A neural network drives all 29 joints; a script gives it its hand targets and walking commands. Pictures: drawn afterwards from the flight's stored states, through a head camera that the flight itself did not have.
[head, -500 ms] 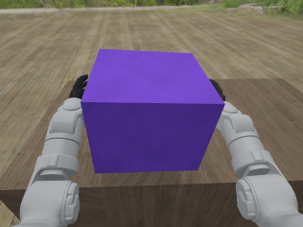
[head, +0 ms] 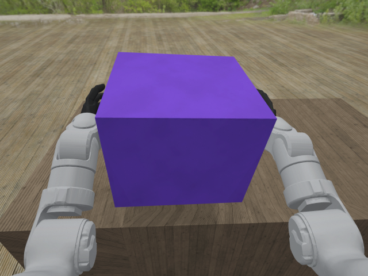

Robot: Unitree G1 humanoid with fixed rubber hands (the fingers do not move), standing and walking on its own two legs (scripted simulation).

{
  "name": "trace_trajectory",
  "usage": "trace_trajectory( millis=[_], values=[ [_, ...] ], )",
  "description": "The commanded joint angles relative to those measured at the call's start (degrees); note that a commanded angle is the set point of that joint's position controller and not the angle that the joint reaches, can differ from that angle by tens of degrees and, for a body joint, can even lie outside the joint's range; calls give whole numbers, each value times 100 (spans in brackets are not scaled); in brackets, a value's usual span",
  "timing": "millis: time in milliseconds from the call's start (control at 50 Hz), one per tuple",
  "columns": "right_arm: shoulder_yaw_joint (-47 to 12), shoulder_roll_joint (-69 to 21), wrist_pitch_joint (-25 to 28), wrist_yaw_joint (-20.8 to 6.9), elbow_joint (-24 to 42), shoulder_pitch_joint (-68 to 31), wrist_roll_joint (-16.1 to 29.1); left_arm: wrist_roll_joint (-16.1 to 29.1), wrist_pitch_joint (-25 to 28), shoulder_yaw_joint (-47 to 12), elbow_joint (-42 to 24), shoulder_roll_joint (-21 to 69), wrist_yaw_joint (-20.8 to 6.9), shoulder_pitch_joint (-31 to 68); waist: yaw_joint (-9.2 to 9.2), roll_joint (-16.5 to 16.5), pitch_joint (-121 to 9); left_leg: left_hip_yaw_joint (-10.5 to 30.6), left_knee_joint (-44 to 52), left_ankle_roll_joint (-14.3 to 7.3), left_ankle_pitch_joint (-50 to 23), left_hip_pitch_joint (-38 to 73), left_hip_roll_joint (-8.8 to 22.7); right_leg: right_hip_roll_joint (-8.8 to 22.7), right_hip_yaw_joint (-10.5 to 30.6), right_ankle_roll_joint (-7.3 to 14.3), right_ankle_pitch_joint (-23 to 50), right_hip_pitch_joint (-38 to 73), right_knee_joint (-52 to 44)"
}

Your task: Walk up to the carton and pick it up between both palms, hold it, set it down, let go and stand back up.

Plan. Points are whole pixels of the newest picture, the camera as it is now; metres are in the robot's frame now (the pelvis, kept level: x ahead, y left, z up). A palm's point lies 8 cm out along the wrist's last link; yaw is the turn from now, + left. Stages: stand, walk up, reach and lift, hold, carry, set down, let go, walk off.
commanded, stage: hold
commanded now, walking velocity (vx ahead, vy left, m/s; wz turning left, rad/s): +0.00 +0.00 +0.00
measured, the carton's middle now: (179, 125) +0.40 +0.02 +0.20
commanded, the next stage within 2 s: none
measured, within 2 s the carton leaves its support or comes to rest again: neither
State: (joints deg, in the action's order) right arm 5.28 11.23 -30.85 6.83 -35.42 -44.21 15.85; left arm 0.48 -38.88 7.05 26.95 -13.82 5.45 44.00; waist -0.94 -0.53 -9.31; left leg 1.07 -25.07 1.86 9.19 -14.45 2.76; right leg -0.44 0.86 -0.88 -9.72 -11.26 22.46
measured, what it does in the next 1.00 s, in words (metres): stands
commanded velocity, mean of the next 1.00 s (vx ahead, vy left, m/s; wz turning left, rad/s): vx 0.00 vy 0.00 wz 0.00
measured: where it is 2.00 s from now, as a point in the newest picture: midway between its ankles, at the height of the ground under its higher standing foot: outside the picture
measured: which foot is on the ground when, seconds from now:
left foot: down 0.00-1.00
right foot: down 0.00-1.00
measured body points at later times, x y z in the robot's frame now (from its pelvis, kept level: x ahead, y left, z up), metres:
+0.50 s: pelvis -0.01 +0.00 +0.00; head -0.08 +0.01 +0.44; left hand +0.38 +0.21 +0.24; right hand +0.38 -0.17 +0.22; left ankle +0.05 +0.14 -0.74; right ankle +0.03 -0.13 -0.74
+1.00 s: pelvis +0.00 +0.00 +0.00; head -0.08 +0.02 +0.44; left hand +0.38 +0.21 +0.25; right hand +0.39 -0.16 +0.24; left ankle +0.05 +0.14 -0.74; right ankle +0.03 -0.13 -0.74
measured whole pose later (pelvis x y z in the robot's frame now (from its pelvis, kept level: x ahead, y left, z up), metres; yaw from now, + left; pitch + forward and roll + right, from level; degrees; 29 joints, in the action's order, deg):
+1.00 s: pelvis +0.00 +0.00 +0.00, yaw +0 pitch -2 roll -1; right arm 5.3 11.7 -34.4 7.2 -33.3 -46.0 16.7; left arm -1.8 -44.3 8.8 22.1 -13.8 3.7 44.8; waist -1.2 -0.5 -9.6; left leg 1.1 -24.6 1.7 9.0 -13.9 2.7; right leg -0.4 0.9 -0.9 -9.3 -10.4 21.4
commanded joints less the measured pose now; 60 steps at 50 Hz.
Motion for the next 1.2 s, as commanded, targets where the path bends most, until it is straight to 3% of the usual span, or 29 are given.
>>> trace_trajectory(
  millis=[0, 60, 120, 140, 180, 200, 280, 320, 360, 380, 400, 440, 500, 560, 600, 640, 680, 700, 720, 780, 840, 900, 940, 960, 1000, 1040, 1080, 1140, 1180],
  values=[
    [-1861, -3463, 339, -764, 2573, -5357, 951, 813, 457, -1755, -2062, 4539, -1200, 4412, -504, 479, -2626, 92, 675, 34, -1130, 1077, -551, -297, 106, 76, 1571, 1110, -619],
    [-1686, -3234, 236, -769, 2275, -5389, 851, 713, 323, -1662, -1848, 4589, -1256, 4505, -586, 437, -2228, 100, 811, 18, -643, 887, -554, -286, 115, 77, 1107, 971, -706],
    [-1599, -3434, 294, -899, 2195, -5725, 786, 682, 347, -1554, -1861, 4573, -1221, 4942, -398, 504, -2510, 84, 911, -63, -200, 731, -520, -262, 73, 79, 602, 800, -703],
    [-1481, -3345, 261, -902, 2068, -5630, 753, 632, 318, -1556, -1735, 4607, -1200, 4750, -492, 590, -2331, 92, 950, -53, -83, 783, -501, -258, 78, 113, 444, 688, -746],
    [-1706, -3517, 317, -921, 2478, -5807, 847, 767, 325, -1620, -1831, 4571, -1213, 4763, -321, 383, -2546, 55, 919, -129, -127, 633, -532, -258, 105, 88, 638, 901, -691],
    [-1641, -3406, 249, -922, 2284, -5838, 832, 847, 347, -1637, -1947, 4516, -1190, 5069, -438, 445, -2465, 114, 918, -103, 13, 668, -518, -291, 84, 102, 474, 700, -683],
    [-1432, -3399, 267, -985, 1968, -5990, 633, 713, 294, -1521, -1441, 4540, -1216, 5031, -444, 349, -2071, 78, 1093, -188, 674, 353, -480, -259, 101, 153, -156, 660, -733],
    [-1526, -3449, 258, -960, 2220, -5687, 750, 822, 341, -1576, -1959, 4524, -1206, 4921, -492, 432, -2509, 103, 1008, -155, 108, 615, -470, -264, 94, 136, 462, 904, -636],
    [-1285, -3275, 181, -981, 1720, -5691, 548, 612, 257, -1409, -1273, 4516, -1252, 4923, -533, 342, -1750, 134, 1144, -172, 621, 401, -464, -232, 112, 149, -117, 600, -816],
    [-1269, -3295, 212, -970, 1706, -5623, 579, 593, 236, -1406, -1346, 4580, -1283, 4832, -489, 455, -1964, 106, 1165, -152, 546, 422, -458, -235, 111, 170, -20, 757, -797],
    [-1207, -3276, 191, -1001, 1576, -5525, 547, 585, 273, -1411, -1563, 4488, -1291, 5015, -612, 531, -1918, 111, 1141, -124, 549, 494, -464, -232, 74, 169, -60, 690, -786],
    [-1377, -3232, 219, -968, 1825, -5645, 666, 582, 180, -1356, -1239, 4461, -1306, 4629, -463, 409, -2037, 81, 1102, -149, 289, 435, -485, -246, 96, 170, 318, 869, -767],
    [-1708, -3412, 278, -886, 2383, -5738, 872, 824, 267, -1778, -2080, 4550, -1225, 4935, -533, 528, -2739, 90, 882, -83, -497, 811, -555, -283, 126, 132, 930, 1057, -656],
    [-1754, -3506, 229, -867, 2472, -5890, 861, 733, 211, -1491, -1760, 4538, -1222, 4727, -357, 265, -2559, 90, 865, -165, -255, 672, -543, -296, 84, 97, 711, 948, -686],
    [-1693, -3376, 174, -843, 2331, -5522, 907, 751, 236, -1585, -2056, 4427, -1257, 4763, -542, 376, -2511, 93, 868, -103, -430, 781, -534, -242, 123, 71, 967, 1081, -679],
    [-1826, -3429, 181, -825, 2497, -5800, 991, 723, 219, -1530, -2219, 4348, -1225, 4959, -391, 471, -2783, 105, 802, -102, -538, 928, -585, -282, 67, 77, 970, 999, -660],
    [-1711, -3282, 139, -760, 2487, -5686, 921, 697, 108, -1559, -1638, 4438, -1250, 4455, -491, 414, -2408, 108, 834, -92, -519, 745, -568, -267, 161, 71, 1096, 1049, -772],
    [-1783, -3376, 126, -775, 2660, -5732, 957, 717, 153, -1480, -1896, 4347, -1278, 4632, -429, 289, -2653, 88, 796, -116, -495, 745, -608, -241, 176, 27, 1088, 1087, -713],
    [-1725, -3333, 79, -755, 2455, -5318, 907, 718, 142, -1628, -2210, 4386, -1256, 4564, -578, 506, -2697, 78, 805, -56, -739, 913, -589, -262, 133, 49, 1303, 1178, -629],
    [-1869, -3268, 73, -720, 2656, -5423, 1095, 704, 83, -1674, -2365, 4469, -1294, 4476, -529, 537, -2843, 109, 699, 10, -1051, 1028, -569, -320, 150, 73, 1598, 1304, -665],
    [-1666, -3111, -11, -726, 2397, -5317, 1004, 609, 52, -1568, -2313, 4413, -1328, 4536, -577, 610, -2488, 126, 839, 12, -711, 932, -537, -284, 88, 102, 1151, 1237, -712],
    [-1784, -3094, 27, -715, 2736, -5439, 1070, 619, -25, -1544, -2246, 4404, -1330, 4269, -532, 502, -2586, 81, 724, 40, -1086, 970, -558, -304, 101, 87, 1586, 1312, -704],
    [-1624, -3024, -52, -743, 2429, -5385, 1017, 595, -48, -1546, -2042, 4395, -1357, 4379, -566, 561, -2294, 82, 788, 23, -666, 875, -531, -273, 105, 113, 1070, 1032, -768],
    [-1649, -3099, -54, -737, 2300, -5251, 910, 421, -68, -1314, -1827, 4286, -1406, 4206, -460, 497, -2278, 73, 858, -41, -435, 831, -553, -245, 126, 107, 926, 1141, -791],
    [-1500, -3080, -25, -807, 2245, -5449, 843, 547, -25, -1409, -1970, 4384, -1383, 4482, -561, 550, -2251, 95, 901, -19, -310, 773, -489, -288, 93, 128, 777, 926, -740],
    [-1490, -3121, -13, -861, 2119, -5610, 793, 417, -35, -1223, -1489, 4388, -1384, 4350, -398, 319, -1872, 68, 1033, -113, 151, 453, -513, -227, 167, 135, 372, 898, -849],
    [-1470, -3104, 61, -887, 2131, -5436, 763, 548, 10, -1576, -1966, 4574, -1373, 4424, -561, 596, -2246, 104, 1021, -25, -339, 730, -460, -287, 87, 172, 790, 1004, -732],
    [-1538, -3163, 42, -836, 2379, -5370, 909, 665, 64, -1643, -2424, 4488, -1369, 4672, -609, 649, -2636, 83, 842, 17, -627, 977, -520, -270, 109, 140, 1082, 1179, -726],
    [-1710, -3145, 35, -821, 2513, -5345, 988, 556, 10, -1462, -2058, 4445, -1350, 4166, -459, 493, -2591, 86, 783, 9, -836, 896, -516, -281, 118, 106, 1317, 1234, -695]
  ],
)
